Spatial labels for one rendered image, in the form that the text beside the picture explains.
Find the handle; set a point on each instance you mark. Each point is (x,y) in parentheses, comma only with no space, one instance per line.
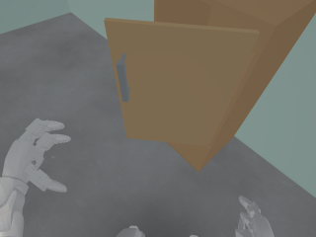
(122,79)

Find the robot left forearm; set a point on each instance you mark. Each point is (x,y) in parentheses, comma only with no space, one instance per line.
(12,200)

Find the left robot hand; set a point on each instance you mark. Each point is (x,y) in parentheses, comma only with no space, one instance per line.
(18,161)

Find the cupboard door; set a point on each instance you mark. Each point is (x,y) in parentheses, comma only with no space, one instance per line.
(180,76)

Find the right robot hand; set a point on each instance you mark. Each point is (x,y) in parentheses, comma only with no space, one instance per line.
(258,225)

